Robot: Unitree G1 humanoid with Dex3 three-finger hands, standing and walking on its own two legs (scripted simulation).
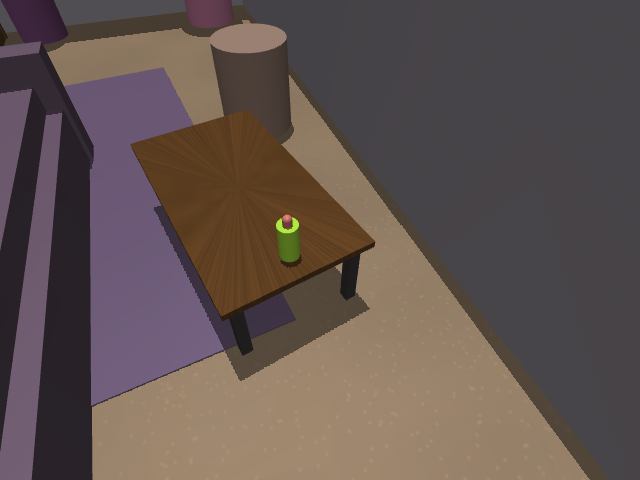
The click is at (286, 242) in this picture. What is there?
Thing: necked bottle
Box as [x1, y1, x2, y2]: [276, 215, 299, 261]
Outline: 284,215 276,223 279,256 281,259 285,261 293,261 299,256 298,222 289,215
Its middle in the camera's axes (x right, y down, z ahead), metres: -0.09 -0.03 +1.16
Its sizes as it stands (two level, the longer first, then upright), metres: 0.067 0.067 0.166
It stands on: a support 0.32 m high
